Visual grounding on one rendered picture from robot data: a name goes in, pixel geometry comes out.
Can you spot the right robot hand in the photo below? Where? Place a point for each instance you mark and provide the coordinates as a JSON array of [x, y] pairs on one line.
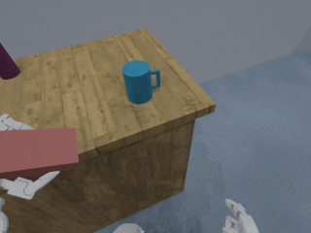
[[245, 223]]

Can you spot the sponge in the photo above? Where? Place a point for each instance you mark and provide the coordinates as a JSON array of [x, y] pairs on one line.
[[32, 153]]

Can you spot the left robot hand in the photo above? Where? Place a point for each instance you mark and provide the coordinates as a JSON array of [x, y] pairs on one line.
[[21, 187]]

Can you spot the table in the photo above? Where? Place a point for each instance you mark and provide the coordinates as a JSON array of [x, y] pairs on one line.
[[131, 156]]

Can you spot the robot left thigh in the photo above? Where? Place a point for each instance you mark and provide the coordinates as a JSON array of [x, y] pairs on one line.
[[129, 228]]

